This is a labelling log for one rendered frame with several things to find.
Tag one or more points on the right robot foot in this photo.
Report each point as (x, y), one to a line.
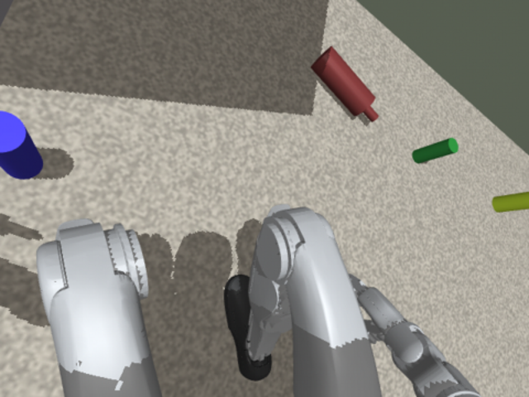
(237, 306)

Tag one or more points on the right robot arm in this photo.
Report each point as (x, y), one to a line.
(415, 355)

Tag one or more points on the right robot hand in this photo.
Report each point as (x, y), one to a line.
(382, 313)

